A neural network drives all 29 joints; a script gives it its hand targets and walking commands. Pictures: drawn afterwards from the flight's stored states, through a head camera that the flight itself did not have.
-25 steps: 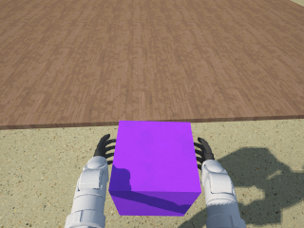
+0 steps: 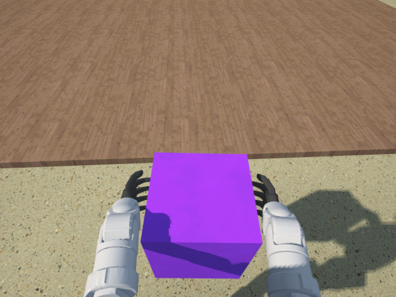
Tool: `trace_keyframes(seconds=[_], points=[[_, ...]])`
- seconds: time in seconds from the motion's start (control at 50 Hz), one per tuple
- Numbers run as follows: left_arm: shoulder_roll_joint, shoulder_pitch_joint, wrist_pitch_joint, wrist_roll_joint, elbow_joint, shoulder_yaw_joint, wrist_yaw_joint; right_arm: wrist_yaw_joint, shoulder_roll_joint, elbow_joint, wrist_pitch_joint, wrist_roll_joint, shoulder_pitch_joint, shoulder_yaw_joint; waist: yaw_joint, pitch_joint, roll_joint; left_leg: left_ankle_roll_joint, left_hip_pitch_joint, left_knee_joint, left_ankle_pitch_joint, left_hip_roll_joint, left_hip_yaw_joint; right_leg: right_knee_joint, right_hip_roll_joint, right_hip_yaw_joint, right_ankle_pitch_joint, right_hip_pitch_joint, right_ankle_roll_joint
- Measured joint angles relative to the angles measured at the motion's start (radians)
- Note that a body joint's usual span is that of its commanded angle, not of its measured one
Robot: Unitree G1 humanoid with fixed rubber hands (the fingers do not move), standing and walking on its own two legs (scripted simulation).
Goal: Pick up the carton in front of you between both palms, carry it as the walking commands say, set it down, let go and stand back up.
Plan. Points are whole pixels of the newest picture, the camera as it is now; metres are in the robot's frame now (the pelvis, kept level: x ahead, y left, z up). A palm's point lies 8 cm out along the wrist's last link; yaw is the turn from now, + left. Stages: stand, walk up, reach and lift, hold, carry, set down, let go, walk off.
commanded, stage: reach and lift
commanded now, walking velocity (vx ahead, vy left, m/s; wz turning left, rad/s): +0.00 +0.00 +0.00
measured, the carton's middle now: (199, 219) +0.31 +0.00 -0.04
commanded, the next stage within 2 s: hold in 0.54 s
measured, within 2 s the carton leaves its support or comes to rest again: neither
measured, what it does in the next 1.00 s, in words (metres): stands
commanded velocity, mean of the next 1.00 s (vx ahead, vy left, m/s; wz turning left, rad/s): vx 0.00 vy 0.00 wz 0.00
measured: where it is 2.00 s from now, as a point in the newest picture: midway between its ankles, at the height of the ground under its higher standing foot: (185, 293)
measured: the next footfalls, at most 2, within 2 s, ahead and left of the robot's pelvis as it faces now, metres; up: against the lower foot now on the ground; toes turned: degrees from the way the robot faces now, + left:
right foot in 1.54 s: +0.17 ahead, -0.09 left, +0.00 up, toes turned -9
left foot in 1.84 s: +0.41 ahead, +0.15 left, +0.00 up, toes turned +15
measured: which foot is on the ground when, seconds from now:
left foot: down 0.00-1.00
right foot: down 0.00-1.00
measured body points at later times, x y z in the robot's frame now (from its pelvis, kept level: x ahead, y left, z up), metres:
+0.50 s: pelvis +0.01 +0.00 +0.00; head -0.01 +0.00 +0.45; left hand +0.32 +0.15 +0.03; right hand +0.31 -0.15 +0.03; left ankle +0.02 +0.13 -0.74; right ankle +0.03 -0.13 -0.74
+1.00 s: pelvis +0.00 +0.00 +0.00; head -0.04 +0.00 +0.45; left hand +0.30 +0.15 +0.05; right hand +0.30 -0.15 +0.04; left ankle +0.02 +0.13 -0.74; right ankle +0.03 -0.13 -0.74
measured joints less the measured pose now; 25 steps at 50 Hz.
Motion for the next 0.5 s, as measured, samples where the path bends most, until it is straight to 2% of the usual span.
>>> trace_keyframes(seconds=[0.5], points=[[0.018, 0.067, 0.072, -0.021, -0.085, -0.081, 0.007, -0.012, -0.019, -0.087, 0.066, 0.029, 0.074, 0.077, 0.002, -0.010, -0.004, 0.002, 0.085, -0.079, 0.016, 0.002, 0.002, -0.074, -0.004, 0.003, 0.013, 0.082, 0.000]])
